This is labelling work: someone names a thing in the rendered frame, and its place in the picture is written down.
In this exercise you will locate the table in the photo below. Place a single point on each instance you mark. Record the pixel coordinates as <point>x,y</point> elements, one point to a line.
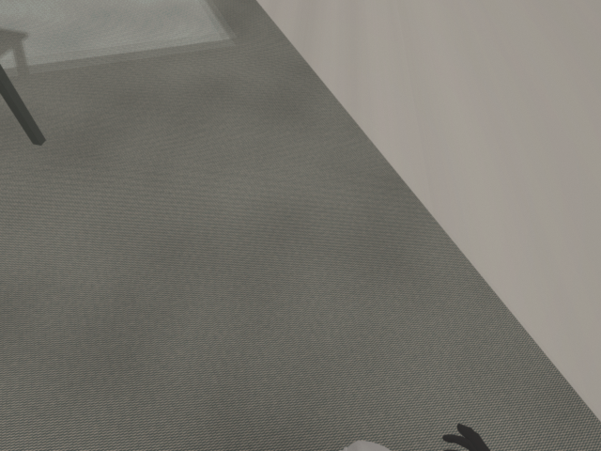
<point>16,105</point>

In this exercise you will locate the robot right hand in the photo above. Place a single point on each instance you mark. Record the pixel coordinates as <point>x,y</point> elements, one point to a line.
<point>471,439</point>

